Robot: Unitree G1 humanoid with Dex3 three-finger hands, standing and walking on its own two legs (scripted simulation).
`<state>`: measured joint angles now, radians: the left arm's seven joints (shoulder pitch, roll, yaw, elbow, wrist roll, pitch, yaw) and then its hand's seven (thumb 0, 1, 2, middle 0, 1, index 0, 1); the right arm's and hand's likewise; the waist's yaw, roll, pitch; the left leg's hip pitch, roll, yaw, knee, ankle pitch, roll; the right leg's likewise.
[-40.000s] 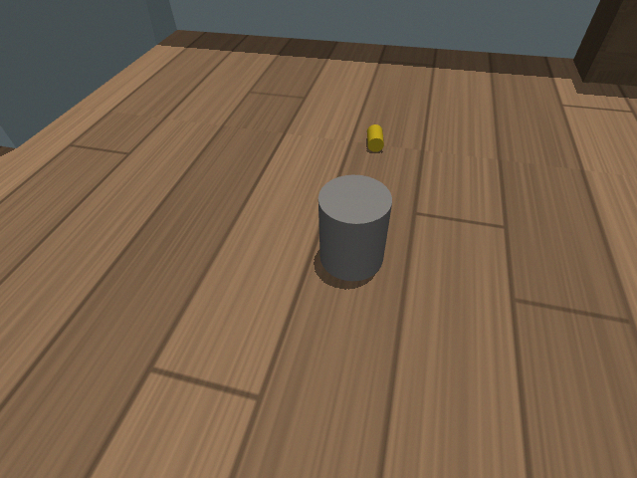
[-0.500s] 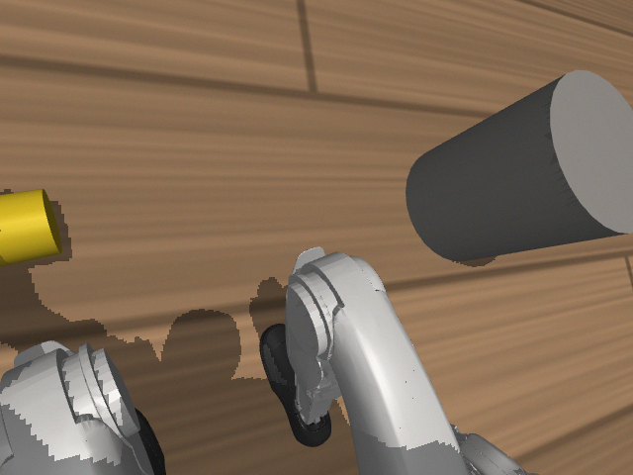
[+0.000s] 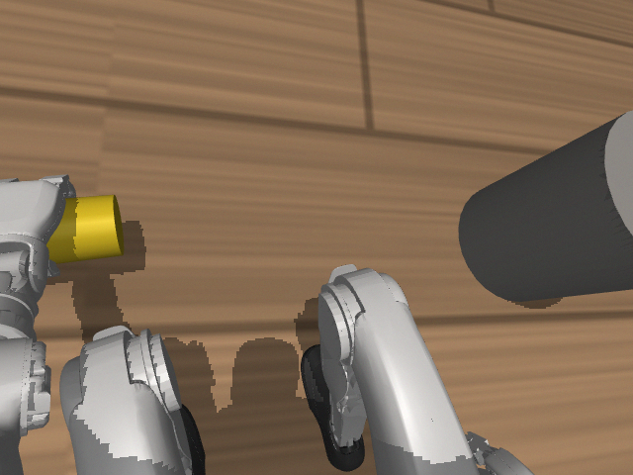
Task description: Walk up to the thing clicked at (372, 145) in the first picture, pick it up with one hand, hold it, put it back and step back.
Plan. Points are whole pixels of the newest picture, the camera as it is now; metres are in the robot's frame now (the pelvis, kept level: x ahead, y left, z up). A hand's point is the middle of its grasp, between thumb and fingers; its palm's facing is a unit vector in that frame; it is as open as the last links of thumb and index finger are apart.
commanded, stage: settle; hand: left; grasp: from above
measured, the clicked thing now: (62, 231) +0.46 +0.25 -0.21
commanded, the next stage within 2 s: lift in 0.30 s
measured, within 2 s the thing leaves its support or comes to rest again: neither
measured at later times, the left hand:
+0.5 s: hand (20, 235) +0.44 +0.27 -0.12, palm faces -0.45 -0.01 -0.89, open 11.1 cm
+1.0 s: hand out of the picture +0.38 +0.28 +0.01, palm faces -0.47 -0.07 -0.88, open 11.2 cm
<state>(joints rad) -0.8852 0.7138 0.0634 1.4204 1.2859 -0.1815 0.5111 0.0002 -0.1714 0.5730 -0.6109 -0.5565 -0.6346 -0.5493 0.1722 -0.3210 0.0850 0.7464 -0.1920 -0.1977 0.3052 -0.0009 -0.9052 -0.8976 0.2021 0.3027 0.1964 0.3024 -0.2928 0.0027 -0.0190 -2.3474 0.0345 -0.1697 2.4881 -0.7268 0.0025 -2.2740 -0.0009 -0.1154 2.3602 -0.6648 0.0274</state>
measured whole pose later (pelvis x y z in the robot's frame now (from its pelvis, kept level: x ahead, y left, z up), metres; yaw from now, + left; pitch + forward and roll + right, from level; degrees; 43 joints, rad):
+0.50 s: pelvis -0.01 +0.00 +0.03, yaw +4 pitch +34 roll -7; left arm -0.90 0.65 -0.01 1.29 1.25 -0.21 0.32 0.00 -0.13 0.48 -0.69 -0.36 -0.71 -0.38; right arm 0.20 -0.30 0.02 0.72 -0.12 -0.07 0.16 0.00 -0.90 -0.90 0.20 0.30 0.20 0.30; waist -0.24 0.02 -0.07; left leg -2.28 0.02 -0.11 2.35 -0.66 0.01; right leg -2.22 -0.02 -0.07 2.27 -0.63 0.02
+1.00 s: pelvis -0.01 +0.00 +0.13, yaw +7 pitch +34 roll -5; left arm -0.61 0.57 -0.07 0.87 1.07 -0.13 0.11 0.00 -0.18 0.53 -0.72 -0.36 -0.73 -0.38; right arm 0.20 -0.29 -0.04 0.64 -0.02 0.01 0.07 0.00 -0.90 -0.90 0.20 0.30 0.20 0.30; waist -0.15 0.04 -0.17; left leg -1.99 0.03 -0.06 2.05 -0.65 0.01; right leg -1.95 -0.03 -0.04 1.99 -0.63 0.03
